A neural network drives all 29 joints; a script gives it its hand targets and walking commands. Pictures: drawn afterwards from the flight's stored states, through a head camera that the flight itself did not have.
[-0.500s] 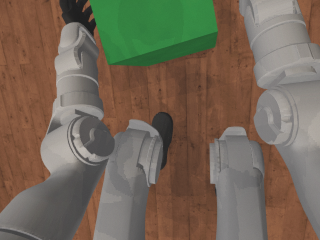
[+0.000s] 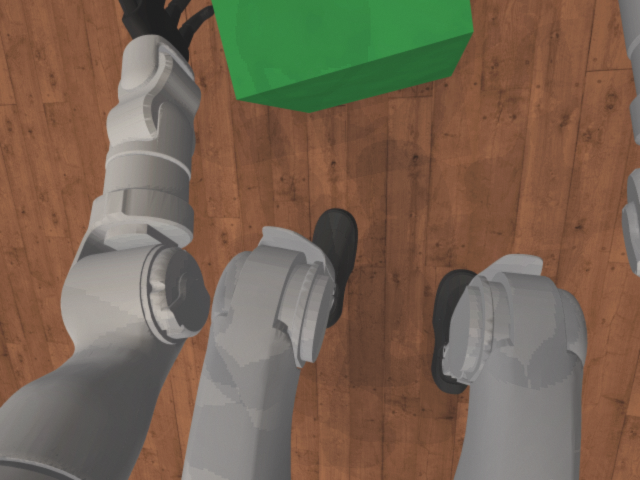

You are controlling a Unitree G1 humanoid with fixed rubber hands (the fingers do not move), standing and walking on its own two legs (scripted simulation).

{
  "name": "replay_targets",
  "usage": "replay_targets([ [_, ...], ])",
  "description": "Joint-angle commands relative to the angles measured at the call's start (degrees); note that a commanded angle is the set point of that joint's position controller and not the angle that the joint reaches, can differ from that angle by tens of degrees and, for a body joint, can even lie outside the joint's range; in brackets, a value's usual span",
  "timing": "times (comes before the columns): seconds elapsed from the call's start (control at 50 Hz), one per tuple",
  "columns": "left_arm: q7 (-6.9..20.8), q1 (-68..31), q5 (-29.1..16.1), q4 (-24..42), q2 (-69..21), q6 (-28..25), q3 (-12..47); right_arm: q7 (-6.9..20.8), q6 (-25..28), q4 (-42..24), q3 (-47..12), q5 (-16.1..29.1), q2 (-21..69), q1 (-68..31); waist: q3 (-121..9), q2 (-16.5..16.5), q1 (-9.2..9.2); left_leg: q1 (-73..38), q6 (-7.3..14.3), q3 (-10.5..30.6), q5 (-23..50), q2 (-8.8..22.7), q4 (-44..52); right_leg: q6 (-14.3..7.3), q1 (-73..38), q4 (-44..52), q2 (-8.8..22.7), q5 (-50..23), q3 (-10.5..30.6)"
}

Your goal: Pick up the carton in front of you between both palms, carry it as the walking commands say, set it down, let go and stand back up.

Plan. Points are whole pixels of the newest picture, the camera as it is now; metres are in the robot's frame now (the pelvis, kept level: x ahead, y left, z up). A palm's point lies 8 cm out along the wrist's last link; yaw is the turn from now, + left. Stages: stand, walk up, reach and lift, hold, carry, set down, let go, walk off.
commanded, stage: set down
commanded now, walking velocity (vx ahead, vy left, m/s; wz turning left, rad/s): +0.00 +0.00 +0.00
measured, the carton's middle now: out of the picture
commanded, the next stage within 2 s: let go in 0.88 s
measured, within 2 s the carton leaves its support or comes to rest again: neither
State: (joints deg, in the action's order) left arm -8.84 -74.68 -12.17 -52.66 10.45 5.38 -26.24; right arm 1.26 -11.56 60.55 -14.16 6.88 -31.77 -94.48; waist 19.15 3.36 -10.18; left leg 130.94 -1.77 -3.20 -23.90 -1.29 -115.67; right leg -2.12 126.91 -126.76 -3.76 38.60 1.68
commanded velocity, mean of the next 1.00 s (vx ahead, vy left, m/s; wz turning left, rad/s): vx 0.00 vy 0.00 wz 0.00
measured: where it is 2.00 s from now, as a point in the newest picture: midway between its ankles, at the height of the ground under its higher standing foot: (389, 319)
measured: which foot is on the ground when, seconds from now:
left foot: down 0.00-1.00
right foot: down 0.00-1.00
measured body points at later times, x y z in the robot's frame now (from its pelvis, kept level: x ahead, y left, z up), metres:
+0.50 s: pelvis +0.00 +0.01 +0.11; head +0.35 +0.00 +0.38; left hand +0.50 +0.22 -0.02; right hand +0.63 -0.13 -0.01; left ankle +0.16 +0.12 -0.35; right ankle +0.08 -0.10 -0.35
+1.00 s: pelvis +0.04 +0.00 +0.25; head +0.36 -0.03 +0.57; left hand +0.49 +0.23 +0.15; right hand +0.63 -0.14 +0.15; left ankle +0.16 +0.12 -0.35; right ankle +0.08 -0.10 -0.35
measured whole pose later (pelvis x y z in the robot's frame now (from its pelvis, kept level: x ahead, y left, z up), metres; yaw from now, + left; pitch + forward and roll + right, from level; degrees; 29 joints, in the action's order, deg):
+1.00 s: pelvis +0.04 +0.00 +0.25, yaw -4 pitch +45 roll +2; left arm -8.0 -53.4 2.2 -31.8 -2.5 13.4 -28.7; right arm 6.5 -13.5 62.1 6.5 -6.4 -24.2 -78.6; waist -1.5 -2.3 -13.4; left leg 93.3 -1.4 0.1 -14.2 -0.6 -62.1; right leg -1.8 90.4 -69.2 -4.3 24.1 2.3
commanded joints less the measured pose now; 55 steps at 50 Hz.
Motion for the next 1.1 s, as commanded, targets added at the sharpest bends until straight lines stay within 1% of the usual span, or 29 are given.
replay_targets([
  [0.0, -3.06, -11.47, 5.68, 8.0, 4.01, 4.58, -1.49, 2.81, -3.39, 0.66, 5.14, -0.94, -3.73, -20.28, -68.38, -16.73, -8.58, -47.91, -0.02, -0.4, 15.22, -0.6, 8.6, 1.52, -28.03, 20.0, 3.15, -8.51, 2.73],
  [0.02, -4.49, -10.29, 6.87, 11.75, 4.96, 4.35, -1.1, 2.94, -3.17, 2.51, 9.26, -2.26, -3.36, -16.96, -69.39, -14.37, -2.29, -48.28, -0.99, 0.02, 14.22, -0.61, 9.44, 0.75, -26.5, 20.5, 2.06, -8.46, 0.59],
  [0.04, -5.33, -8.78, 7.58, 12.95, 4.57, 4.82, -0.96, 3.16, -3.21, 1.63, 8.16, -0.34, -5.45, -18.81, -73.91, -11.78, -6.2, -56.93, -0.33, -0.09, 18.25, -0.69, 9.29, 1.01, -21.78, 22.36, 1.79, -7.96, 1.69],
  [0.08, -6.45, -14.7, 9.35, 18.73, 2.94, 5.41, 1.56, 4.19, -3.1, 2.59, 9.5, 0.93, -5.67, -17.59, -73.67, -10.11, -7.33, -59.88, -0.85, 1.22, 14.43, -0.1, 13.09, -0.44, -19.36, 21.81, 2.95, -5.63, -0.08],
  [0.1, -6.89, -12.31, 8.31, 16.43, 1.16, 6.79, 1.94, 4.66, -3.01, 2.27, 9.72, 0.12, -7.3, -18.81, -72.8, -11.1, -4.54, -61.66, -0.56, 2.0, 13.66, -1.44, 12.94, 0.03, -18.56, 23.99, 0.99, -5.66, -0.95],
  [0.12, -6.82, -15.09, 7.79, 18.08, -1.13, 7.36, 4.44, 5.25, -3.12, 5.8, 11.18, 1.57, -7.99, -16.73, -69.99, -3.73, -5.47, -66.63, -2.12, 3.3, 11.04, -0.43, 15.16, -0.77, -11.05, 23.94, 0.92, -2.56, -1.12],
  [0.18, -7.58, -10.7, 7.66, 20.57, -3.87, 8.55, 4.88, 6.15, -2.12, 7.54, 14.34, -1.02, -9.13, -13.08, -69.22, -4.79, -2.56, -71.88, -2.9, 6.37, 7.8, -0.94, 19.27, -0.59, -8.77, 25.25, 0.96, -2.68, -3.79],
  [0.2, -7.5, -9.23, 7.2, 20.69, -4.55, 9.47, 5.25, 6.22, -2.61, 3.84, 12.71, 0.61, -8.97, -16.52, -70.67, -4.85, -5.47, -70.65, -2.12, 5.8, 6.49, -1.43, 20.57, -0.81, -12.79, 26.61, 1.57, -2.14, -2.45],
  [0.32, -5.53, -5.9, 5.83, 16.55, -8.31, 11.39, 4.84, 6.72, -2.58, 4.15, 15.71, -6.2, -9.19, -14.1, -65.76, -12.39, 1.09, -61.22, -3.34, 2.49, 5.3, -1.81, 24.2, -1.16, -26.53, 34.67, 0.85, -5.59, -2.67],
  [0.36, -4.27, -4.48, 7.97, 16.4, -9.25, 10.49, 1.91, 6.64, -2.26, 3.99, 14.59, -8.41, -5.57, -12.52, -63.26, -14.36, -0.5, -57.01, -2.95, 1.43, 9.66, -2.5, 26.31, -0.84, -27.6, 37.01, 1.12, -7.79, -0.8],
  [0.4, -5.08, -1.99, 9.77, 22.29, -3.31, 9.64, -2.55, 5.69, -2.13, -5.61, 15.03, -6.5, -7.18, -18.25, -76.6, -16.01, -6.83, -58.4, -2.18, -2.02, 17.32, -2.43, 26.38, 0.43, -41.5, 38.18, 1.07, -16.25, 0.57],
  [0.42, -5.07, -4.02, 10.64, 21.97, -3.79, 9.65, -1.65, 5.76, -2.39, -1.82, 13.42, -4.41, -4.26, -14.38, -79.07, -16.53, -7.19, -58.14, -1.76, -3.25, 20.23, -2.2, 26.4, 0.64, -44.82, 39.72, 1.09, -19.2, 0.81],
  [0.44, -5.32, -3.7, 9.81, 27.82, -4.65, 9.59, -0.42, 5.59, -2.31, -5.15, 17.02, -7.34, -9.43, -15.41, -84.16, -14.8, -2.57, -61.0, -3.18, -1.74, 19.42, -2.35, 30.89, 0.8, -46.49, 39.27, 0.38, -20.58, -1.31],
  [0.5, -6.27, -5.25, 8.38, 42.49, 1.11, 10.61, 1.72, 3.42, -3.88, -23.46, 14.04, -3.26, -12.06, -18.32, -109.05, -16.73, -5.92, -68.0, -0.9, -3.79, 32.49, -3.57, 31.46, 1.45, -68.09, 40.76, 0.12, -35.67, 0.55],
  [0.52, -5.81, 0.39, 8.94, 33.56, 2.22, 12.05, 1.19, 3.46, -6.1, -16.66, 9.49, -1.97, -4.86, -12.04, -101.49, -23.0, -5.29, -67.9, 0.8, -1.25, 30.16, -2.7, 33.02, 1.89, -68.09, 43.89, -0.84, -35.25, 2.01],
  [0.54, -4.25, 7.04, 11.26, 28.68, 1.48, 12.66, 1.26, 3.81, -6.62, -11.11, 11.29, -4.22, -6.33, -11.95, -91.95, -20.03, -8.96, -60.93, 0.43, -2.99, 24.41, -3.46, 34.32, 1.78, -65.68, 45.07, 0.25, -30.03, 2.74],
  [0.56, -3.56, 6.27, 8.28, 30.12, 0.46, 11.75, 2.06, 4.25, -6.29, -12.64, 12.24, -4.87, -2.81, -12.64, -87.14, -23.23, -3.87, -51.13, -0.53, -3.16, 23.62, -3.04, 35.52, 1.82, -68.29, 45.47, 0.68, -33.65, 2.61],
  [0.58, -3.04, 2.98, 6.96, 33.36, -3.03, 12.04, 3.72, 4.88, -5.95, -13.92, 10.42, -4.21, -0.76, -13.58, -85.46, -24.73, -6.74, -55.24, 0.3, -3.57, 27.06, -3.17, 38.57, 2.0, -69.32, 48.09, 1.46, -35.11, 1.57],
  [0.64, -1.66, 8.69, 8.05, 24.4, -3.62, 10.65, 2.83, 5.24, -5.61, -3.46, 13.65, -7.83, 0.64, -5.54, -73.65, -23.83, -3.1, -51.36, -0.59, -2.04, 25.53, -2.54, 43.17, 1.98, -64.12, 51.46, 0.93, -34.17, 1.91],
  [0.74, -0.07, 8.34, 11.16, 23.43, -3.8, 8.01, -1.03, 5.61, -2.57, -1.2, 16.86, -10.22, -0.51, -3.17, -72.22, -17.64, -7.19, -60.7, -1.18, -1.67, 28.46, -1.68, 47.92, 2.25, -58.38, 56.77, 0.91, -32.06, 2.16],
  [0.78, 0.53, 13.19, 12.66, 22.0, -8.25, 6.78, -2.07, 5.12, -1.14, -5.48, 19.1, -11.58, -0.59, -0.36, -73.58, -15.01, -4.57, -67.53, -2.15, -0.75, 34.62, -1.06, 47.0, 1.77, -54.34, 59.42, 1.12, -35.84, 2.32],
  [0.8, 0.3, 9.17, 14.28, 22.28, -6.33, 6.7, -3.12, 5.6, -1.49, 4.18, 21.18, -12.46, 1.93, 3.21, -73.15, -13.17, -4.88, -72.95, -2.21, -0.29, 34.16, -1.24, 49.73, 2.32, -53.9, 60.05, -1.2, -33.13, 0.93],
  [0.82, 0.65, 12.72, 15.11, 23.67, -6.72, 6.49, -4.5, 5.79, -0.92, -2.12, 18.51, -11.23, 2.51, 0.34, -73.58, -14.92, -8.65, -72.06, -2.0, -2.28, 31.84, -1.76, 50.43, 2.37, -57.15, 62.81, -1.05, -31.71, 1.3],
  [0.84, 0.9, 14.68, 15.4, 20.94, -9.43, 6.73, -4.13, 6.16, -0.66, 0.37, 18.92, -13.4, 2.87, 2.49, -70.14, -15.54, -5.4, -66.52, -2.81, -3.12, 28.6, -1.98, 52.0, 1.73, -61.24, 64.49, -0.11, -31.32, 2.47],
  [0.9, 1.06, 12.68, 15.53, 28.47, -5.81, 6.61, -3.75, 4.68, -0.58, -5.79, 23.86, -15.21, 0.63, -1.06, -79.86, -18.8, -6.38, -71.81, -1.5, -1.86, 30.51, -1.86, 54.55, 2.79, -70.14, 65.38, -0.49, -34.5, 1.99],
  [1.0, 3.93, 25.62, 14.82, 27.61, -6.8, 6.4, 4.25, 2.17, -0.94, -4.73, 24.38, -16.82, 5.59, 13.78, -77.05, -16.25, -0.71, -71.42, -2.22, -2.58, 31.16, -1.89, 59.86, 2.62, -82.53, 70.49, -1.21, -46.4, 3.21],
  [1.04, 5.99, 33.94, 14.91, 34.04, -3.96, 4.64, 5.33, 0.89, -0.12, -17.43, 24.71, -15.07, 7.24, 18.14, -89.31, -15.75, -2.22, -79.4, -0.74, -2.24, 37.45, -1.35, 60.44, 3.71, -90.43, 71.49, -0.45, -51.64, 3.14],
  [1.06, 7.08, 35.97, 14.88, 26.92, -4.58, 4.57, 7.1, -0.09, -0.1, -11.78, 24.25, -15.18, 10.45, 22.77, -82.05, -15.25, -2.98, -75.99, -1.13, -2.0, 36.68, -2.0, 62.17, 2.84, -88.22, 73.17, -0.7, -51.72, 3.89],
  [1.08, 7.75, 35.44, 15.14, 39.24, -2.15, 3.21, 6.49, -0.91, 0.31, -20.12, 25.55, -14.97, 12.56, 26.87, -89.97, -16.83, -1.06, -81.56, 0.15, -1.97, 39.59, -1.68, 61.7, 3.05, -96.42, 73.24, -0.85, -59.36, 4.26],
])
